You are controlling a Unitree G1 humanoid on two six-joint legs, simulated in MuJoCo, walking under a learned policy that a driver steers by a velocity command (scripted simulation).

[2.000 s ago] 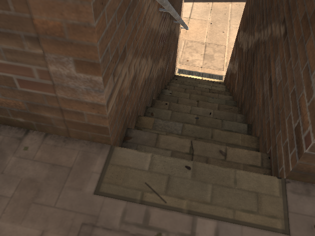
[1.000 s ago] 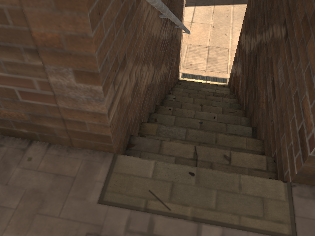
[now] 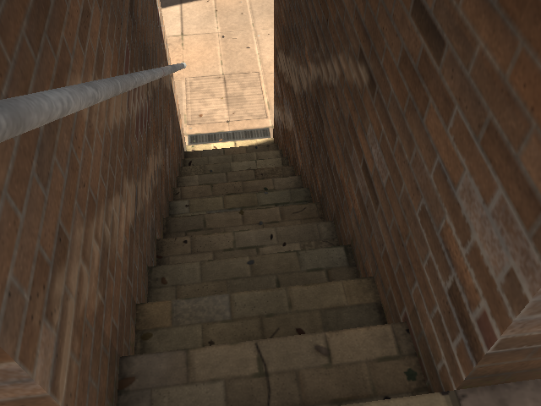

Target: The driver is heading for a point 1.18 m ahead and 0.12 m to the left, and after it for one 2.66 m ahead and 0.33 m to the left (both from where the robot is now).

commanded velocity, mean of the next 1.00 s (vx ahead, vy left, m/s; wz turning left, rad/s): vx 0.08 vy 0.00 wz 0.14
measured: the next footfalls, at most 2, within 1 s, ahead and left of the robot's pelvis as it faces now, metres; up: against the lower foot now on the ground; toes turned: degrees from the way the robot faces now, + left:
left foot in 0.26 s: +0.27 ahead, +0.13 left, +0.00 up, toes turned -9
right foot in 0.98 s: +0.25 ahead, -0.12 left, +0.00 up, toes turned +20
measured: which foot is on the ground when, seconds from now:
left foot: up 0.00-0.24, down 0.26-1.00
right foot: down 0.00-0.60, up 0.62-0.96, down 0.98-1.00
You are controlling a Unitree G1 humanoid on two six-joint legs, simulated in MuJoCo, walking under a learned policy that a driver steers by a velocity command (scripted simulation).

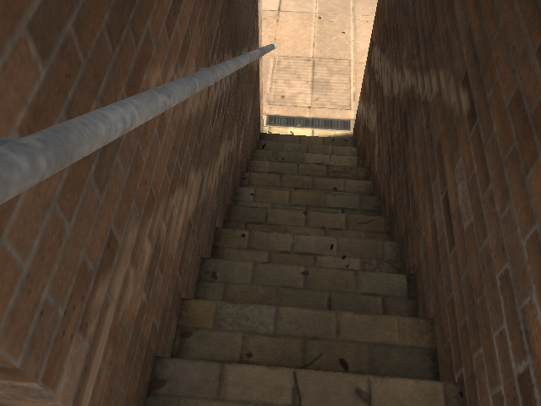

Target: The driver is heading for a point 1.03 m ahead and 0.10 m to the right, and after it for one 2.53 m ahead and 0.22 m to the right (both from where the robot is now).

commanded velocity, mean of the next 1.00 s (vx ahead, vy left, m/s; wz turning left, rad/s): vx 0.30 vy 0.00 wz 0.12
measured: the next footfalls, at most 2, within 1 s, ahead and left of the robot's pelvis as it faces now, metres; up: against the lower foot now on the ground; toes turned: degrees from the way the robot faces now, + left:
left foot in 0.34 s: -0.04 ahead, +0.08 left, +0.00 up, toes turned +5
right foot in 0.70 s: +0.17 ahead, -0.20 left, +0.00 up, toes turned +5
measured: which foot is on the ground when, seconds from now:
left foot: down 0.00-0.00, up 0.02-0.32, down 0.34-0.70, up 0.72-1.00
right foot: down 0.00-0.34, up 0.36-0.68, down 0.70-1.00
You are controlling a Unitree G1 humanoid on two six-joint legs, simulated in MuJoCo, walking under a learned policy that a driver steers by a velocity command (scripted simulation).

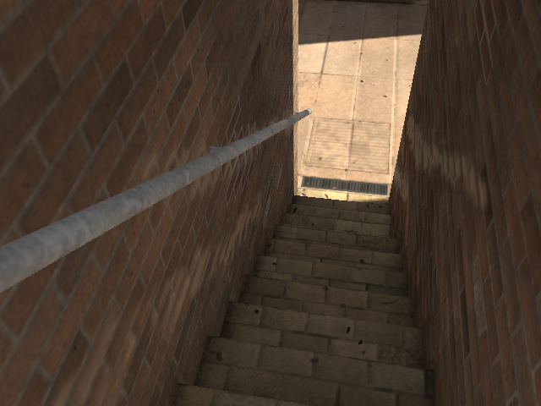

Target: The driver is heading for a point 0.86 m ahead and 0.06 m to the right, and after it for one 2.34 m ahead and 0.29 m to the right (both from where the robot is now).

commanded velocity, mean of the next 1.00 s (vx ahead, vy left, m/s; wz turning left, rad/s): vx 0.37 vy -0.02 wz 0.00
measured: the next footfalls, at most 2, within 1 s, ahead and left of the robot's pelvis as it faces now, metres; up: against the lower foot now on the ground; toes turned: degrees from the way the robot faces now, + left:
left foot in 0.36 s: +0.29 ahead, +0.18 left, -0.19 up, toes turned +3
right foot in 0.84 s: +0.30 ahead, -0.16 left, -0.19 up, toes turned +2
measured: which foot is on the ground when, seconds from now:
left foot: up 0.00-0.34, down 0.36-0.84, up 0.86-1.00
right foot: down 0.00-0.34, up 0.36-0.82, down 0.84-1.00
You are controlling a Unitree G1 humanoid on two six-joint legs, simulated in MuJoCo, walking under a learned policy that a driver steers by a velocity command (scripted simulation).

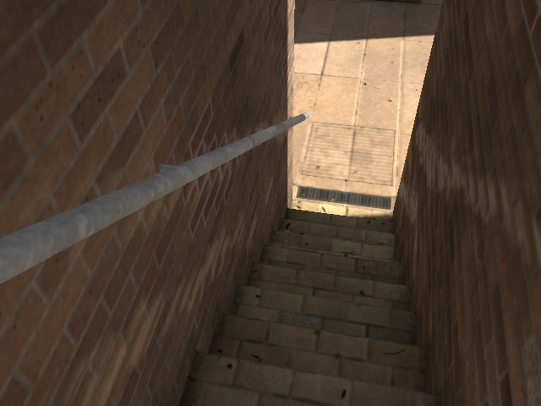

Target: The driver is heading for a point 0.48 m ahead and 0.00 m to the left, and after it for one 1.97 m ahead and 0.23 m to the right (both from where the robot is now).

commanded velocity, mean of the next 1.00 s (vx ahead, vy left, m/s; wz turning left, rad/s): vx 0.34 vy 0.00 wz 0.00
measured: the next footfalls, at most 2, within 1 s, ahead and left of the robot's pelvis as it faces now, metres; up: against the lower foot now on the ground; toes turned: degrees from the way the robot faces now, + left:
left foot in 0.20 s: +0.18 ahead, +0.04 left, -0.19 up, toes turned -1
right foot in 0.60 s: +0.42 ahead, -0.18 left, -0.38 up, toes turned -2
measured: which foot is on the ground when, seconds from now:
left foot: up 0.00-0.18, down 0.20-0.62, up 0.64-0.98, down 1.00-1.00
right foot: down 0.00-0.20, up 0.22-0.58, down 0.60-1.00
